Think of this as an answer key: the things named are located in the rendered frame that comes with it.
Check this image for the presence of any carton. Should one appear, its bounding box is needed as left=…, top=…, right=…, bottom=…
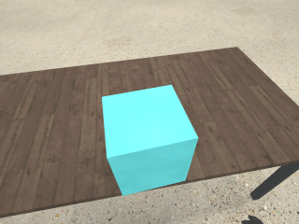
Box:
left=102, top=85, right=198, bottom=196

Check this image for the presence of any robot right hand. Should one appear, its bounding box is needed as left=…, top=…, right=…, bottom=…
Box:
left=241, top=215, right=263, bottom=224

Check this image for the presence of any table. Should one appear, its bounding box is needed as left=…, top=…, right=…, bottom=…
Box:
left=0, top=47, right=299, bottom=218

